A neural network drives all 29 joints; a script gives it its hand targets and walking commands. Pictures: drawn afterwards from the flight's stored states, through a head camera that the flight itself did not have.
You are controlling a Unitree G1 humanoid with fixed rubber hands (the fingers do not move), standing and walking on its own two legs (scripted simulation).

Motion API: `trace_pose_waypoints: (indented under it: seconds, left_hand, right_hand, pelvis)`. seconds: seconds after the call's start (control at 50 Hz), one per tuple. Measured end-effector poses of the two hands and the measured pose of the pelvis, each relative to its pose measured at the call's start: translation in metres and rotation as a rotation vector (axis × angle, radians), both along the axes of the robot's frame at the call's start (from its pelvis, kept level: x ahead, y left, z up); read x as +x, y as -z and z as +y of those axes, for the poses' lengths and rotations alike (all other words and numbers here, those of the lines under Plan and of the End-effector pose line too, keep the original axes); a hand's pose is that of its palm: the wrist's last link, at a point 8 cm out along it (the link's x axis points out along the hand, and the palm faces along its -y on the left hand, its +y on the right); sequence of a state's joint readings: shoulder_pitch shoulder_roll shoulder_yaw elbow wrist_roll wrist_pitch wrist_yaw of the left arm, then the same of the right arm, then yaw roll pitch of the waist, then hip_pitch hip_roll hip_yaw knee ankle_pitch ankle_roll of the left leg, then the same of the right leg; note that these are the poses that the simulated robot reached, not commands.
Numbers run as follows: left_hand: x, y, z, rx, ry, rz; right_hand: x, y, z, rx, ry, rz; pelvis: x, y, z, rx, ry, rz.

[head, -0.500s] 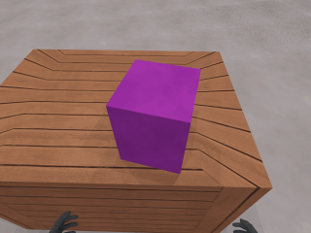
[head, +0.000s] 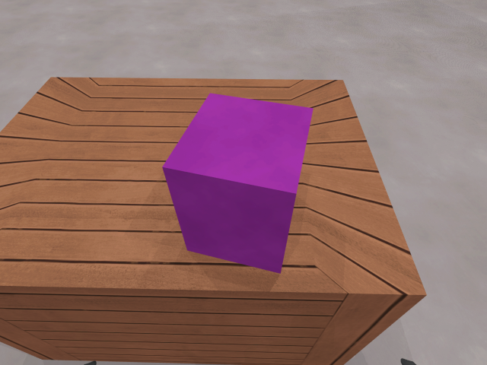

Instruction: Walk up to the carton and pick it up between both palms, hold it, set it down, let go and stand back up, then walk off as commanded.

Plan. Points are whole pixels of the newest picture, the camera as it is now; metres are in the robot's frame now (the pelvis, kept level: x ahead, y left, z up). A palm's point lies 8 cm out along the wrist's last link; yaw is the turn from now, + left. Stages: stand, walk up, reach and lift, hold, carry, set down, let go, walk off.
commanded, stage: stand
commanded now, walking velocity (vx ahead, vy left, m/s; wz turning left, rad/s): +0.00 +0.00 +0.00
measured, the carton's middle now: (245, 184) +0.44 +0.01 +0.04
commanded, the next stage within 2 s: walk off in 1.10 s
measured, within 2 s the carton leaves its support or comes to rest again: neither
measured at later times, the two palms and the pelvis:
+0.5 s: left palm out of the picture +0.06 +0.28 -0.10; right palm out of the picture +0.08 -0.30 -0.11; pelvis +0.00 +0.00 +0.00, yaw +0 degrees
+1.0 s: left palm out of the picture +0.06 +0.28 -0.10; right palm out of the picture +0.08 -0.30 -0.11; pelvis +0.00 +0.00 +0.00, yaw +0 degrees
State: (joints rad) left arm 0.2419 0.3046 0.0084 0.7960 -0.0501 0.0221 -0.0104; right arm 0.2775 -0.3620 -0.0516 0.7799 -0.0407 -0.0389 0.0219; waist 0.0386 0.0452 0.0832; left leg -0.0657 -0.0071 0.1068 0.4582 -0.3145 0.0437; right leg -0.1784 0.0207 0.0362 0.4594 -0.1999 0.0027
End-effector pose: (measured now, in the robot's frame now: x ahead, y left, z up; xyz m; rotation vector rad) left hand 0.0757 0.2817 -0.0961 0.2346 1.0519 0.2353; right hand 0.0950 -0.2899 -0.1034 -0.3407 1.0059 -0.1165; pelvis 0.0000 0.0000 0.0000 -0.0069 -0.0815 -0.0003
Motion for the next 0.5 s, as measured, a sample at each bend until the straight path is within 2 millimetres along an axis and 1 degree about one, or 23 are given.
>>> trace_pose_waypoints:
  seconds: [0.12,0.24,0.5]
  left_hand:
    - [-0.006,0.003,0.001,-0.001,-0.008,0.022]
    - [-0.008,0.004,0.001,0.0,-0.011,0.032]
    - [-0.011,0.006,0.001,0.0,-0.019,0.064]
  right_hand:
    - [-0.006,0.003,-0.001,0.001,0.011,0.02]
    - [-0.011,0.005,-0.003,-0.003,0.022,0.044]
    - [-0.012,0.008,-0.005,-0.003,0.031,0.068]
  pelvis:
    - [0.0,0.0,0.0,0.0,0.0,0.0]
    - [0.0,0.0,0.0,0.0,0.0,0.001]
    - [0.004,0.0,-0.001,0.002,0.0,0.009]
